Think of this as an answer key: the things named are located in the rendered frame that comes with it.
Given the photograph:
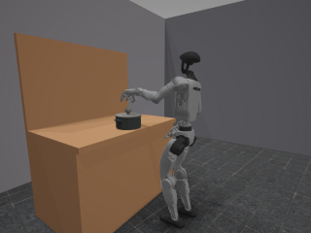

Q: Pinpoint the robot right upper arm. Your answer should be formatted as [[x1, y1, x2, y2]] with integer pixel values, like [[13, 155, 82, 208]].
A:
[[197, 84, 202, 115]]

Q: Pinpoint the left robot hand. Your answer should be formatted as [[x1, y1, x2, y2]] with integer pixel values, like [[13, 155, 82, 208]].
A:
[[120, 88, 138, 103]]

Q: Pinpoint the lid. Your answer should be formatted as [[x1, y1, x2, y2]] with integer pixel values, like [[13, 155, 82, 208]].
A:
[[115, 113, 141, 118]]

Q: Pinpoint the robot head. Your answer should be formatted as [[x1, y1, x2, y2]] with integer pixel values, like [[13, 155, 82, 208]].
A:
[[180, 51, 200, 82]]

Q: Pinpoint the left robot forearm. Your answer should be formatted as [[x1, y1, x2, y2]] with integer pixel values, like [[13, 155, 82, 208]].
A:
[[133, 87, 156, 101]]

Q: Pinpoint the knob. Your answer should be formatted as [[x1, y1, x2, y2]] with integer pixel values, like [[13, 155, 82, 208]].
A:
[[124, 107, 132, 114]]

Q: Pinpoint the pot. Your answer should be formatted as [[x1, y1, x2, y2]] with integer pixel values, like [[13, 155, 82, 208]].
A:
[[114, 116, 141, 130]]

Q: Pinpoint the robot left upper arm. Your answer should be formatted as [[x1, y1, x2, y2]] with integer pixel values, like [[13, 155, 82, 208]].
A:
[[150, 76, 189, 104]]

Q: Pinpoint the table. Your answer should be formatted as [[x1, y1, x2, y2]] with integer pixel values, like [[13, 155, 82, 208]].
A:
[[14, 32, 176, 233]]

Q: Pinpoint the right robot hand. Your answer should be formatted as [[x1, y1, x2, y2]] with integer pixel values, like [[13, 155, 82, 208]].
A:
[[164, 126, 179, 139]]

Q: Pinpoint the left robot shin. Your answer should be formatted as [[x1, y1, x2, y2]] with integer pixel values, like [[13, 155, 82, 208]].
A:
[[160, 179, 179, 221]]

